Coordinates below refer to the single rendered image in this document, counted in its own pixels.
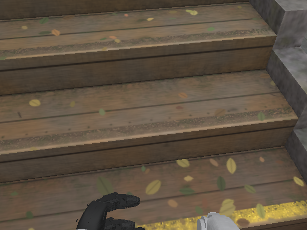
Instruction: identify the right robot thigh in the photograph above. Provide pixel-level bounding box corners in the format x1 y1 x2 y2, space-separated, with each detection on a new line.
197 215 240 230

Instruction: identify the right robot shin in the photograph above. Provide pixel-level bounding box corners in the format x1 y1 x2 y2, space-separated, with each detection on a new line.
206 212 219 218

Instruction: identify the robot left hand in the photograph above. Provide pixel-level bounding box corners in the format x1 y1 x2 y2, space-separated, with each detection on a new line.
76 192 146 230

